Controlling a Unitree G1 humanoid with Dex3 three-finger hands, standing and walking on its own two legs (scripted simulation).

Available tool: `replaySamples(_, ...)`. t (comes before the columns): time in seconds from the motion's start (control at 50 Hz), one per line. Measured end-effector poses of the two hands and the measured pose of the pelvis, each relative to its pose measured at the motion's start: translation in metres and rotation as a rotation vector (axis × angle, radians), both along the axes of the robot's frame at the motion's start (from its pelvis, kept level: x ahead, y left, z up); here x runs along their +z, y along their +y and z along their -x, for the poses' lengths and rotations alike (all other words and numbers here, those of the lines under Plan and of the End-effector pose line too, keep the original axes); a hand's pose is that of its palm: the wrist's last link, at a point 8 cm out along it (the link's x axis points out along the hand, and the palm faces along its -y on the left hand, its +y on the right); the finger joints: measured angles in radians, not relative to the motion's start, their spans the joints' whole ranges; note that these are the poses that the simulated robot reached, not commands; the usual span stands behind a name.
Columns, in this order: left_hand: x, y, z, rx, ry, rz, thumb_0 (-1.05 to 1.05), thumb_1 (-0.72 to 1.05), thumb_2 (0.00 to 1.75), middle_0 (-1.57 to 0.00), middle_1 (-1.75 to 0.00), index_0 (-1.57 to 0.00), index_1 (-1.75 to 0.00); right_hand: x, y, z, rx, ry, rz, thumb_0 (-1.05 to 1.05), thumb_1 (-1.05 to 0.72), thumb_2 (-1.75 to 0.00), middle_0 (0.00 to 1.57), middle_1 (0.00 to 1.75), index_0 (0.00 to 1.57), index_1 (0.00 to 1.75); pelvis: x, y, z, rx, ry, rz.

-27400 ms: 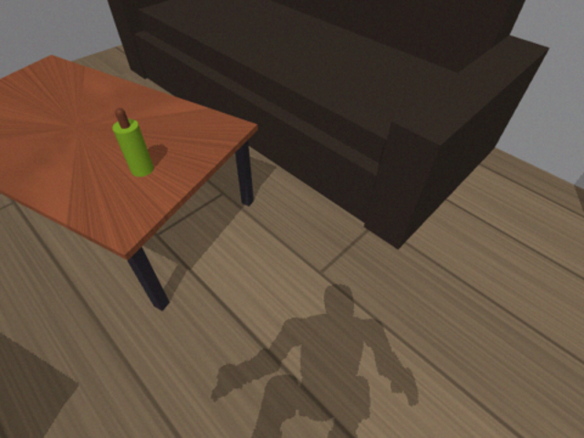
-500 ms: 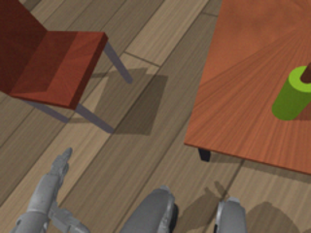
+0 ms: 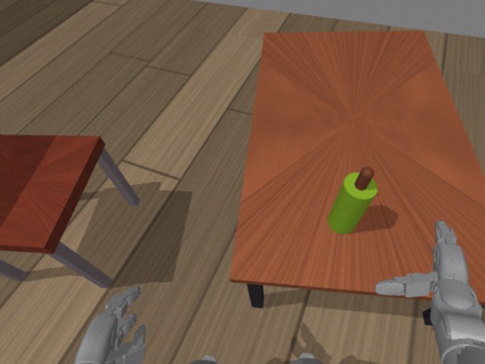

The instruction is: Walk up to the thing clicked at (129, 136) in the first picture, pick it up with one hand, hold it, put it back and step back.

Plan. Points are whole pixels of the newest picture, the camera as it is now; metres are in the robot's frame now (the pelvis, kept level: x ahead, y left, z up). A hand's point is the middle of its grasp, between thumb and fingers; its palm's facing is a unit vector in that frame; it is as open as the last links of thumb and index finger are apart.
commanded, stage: home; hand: right
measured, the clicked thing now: (353, 199) +0.52 -0.21 -0.18
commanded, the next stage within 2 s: none
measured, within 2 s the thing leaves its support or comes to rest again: neither
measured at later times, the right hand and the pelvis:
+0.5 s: hand out of the picture +0.15 -0.15 -0.05, palm faces +0.17 +0.96 -0.24, open 17.4 cm; pelvis -0.01 +0.03 +0.01, yaw -2 degrees
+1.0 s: hand out of the picture +0.15 -0.15 -0.05, palm faces +0.16 +0.95 -0.27, open 17.5 cm; pelvis -0.01 +0.04 +0.01, yaw -2 degrees
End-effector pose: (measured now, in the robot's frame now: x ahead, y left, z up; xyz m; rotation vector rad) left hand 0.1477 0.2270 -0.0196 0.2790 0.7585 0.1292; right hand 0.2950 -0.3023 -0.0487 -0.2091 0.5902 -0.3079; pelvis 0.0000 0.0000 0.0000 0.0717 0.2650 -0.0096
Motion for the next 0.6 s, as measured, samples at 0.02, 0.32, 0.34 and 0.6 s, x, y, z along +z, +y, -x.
replaySamples(0.02, 0.001, -0.001, -0.002, 0.001, -0.004, 0.003, 0.01, 0.8, 0.84, -0.19, -0.28, -0.19, -0.28, 0.001, 0.005, 0.008, 0.005, -0.004, -0.005, -0.01, 0.49, -0.09, 0.06, 0.06, 0.06, 0.06, 0.002, 0.001, -0.001, -0.001, -0.01, 0.003)
replaySamples(0.32, -0.005, 0.013, -0.01, 0.031, -0.06, 0.064, 0.01, 0.9, 0.89, -0.2, -0.3, -0.2, -0.29, 0.019, 0.085, 0.135, 0.066, 0.072, -0.079, -0.01, 0.49, -0.08, 0.06, 0.06, 0.06, 0.06, 0.016, 0.019, -0.002, -0.011, -0.119, 0.043)
replaySamples(0.34, -0.009, 0.016, -0.009, 0.038, -0.05, 0.058, 0.01, 0.9, 0.89, -0.2, -0.3, -0.2, -0.29, 0.019, 0.089, 0.142, 0.063, 0.076, -0.081, -0.01, 0.5, -0.08, 0.06, 0.06, 0.06, 0.06, 0.015, 0.021, -0.001, -0.013, -0.122, 0.043)
replaySamples(0.6, -0.042, 0.039, 0.008, 0.071, -0.014, 0.022, 0.02, 0.9, 0.9, -0.2, -0.3, -0.2, -0.29, 0.026, 0.107, 0.173, 0.036, 0.093, -0.035, -0.01, 0.54, -0.05, 0.06, 0.05, 0.05, 0.05, 0.008, 0.038, 0.015, -0.031, -0.143, 0.051)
